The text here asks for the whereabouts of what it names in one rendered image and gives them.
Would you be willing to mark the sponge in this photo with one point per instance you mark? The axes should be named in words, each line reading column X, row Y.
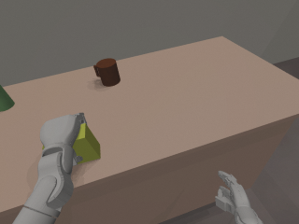
column 86, row 145

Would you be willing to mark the right robot forearm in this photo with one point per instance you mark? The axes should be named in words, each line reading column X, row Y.
column 246, row 215

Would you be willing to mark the table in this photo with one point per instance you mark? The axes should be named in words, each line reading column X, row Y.
column 176, row 118

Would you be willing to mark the robot right hand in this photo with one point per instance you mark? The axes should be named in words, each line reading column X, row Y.
column 229, row 200

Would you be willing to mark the robot left hand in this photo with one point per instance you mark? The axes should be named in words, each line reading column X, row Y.
column 63, row 130

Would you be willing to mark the left robot forearm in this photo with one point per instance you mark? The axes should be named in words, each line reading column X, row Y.
column 53, row 188

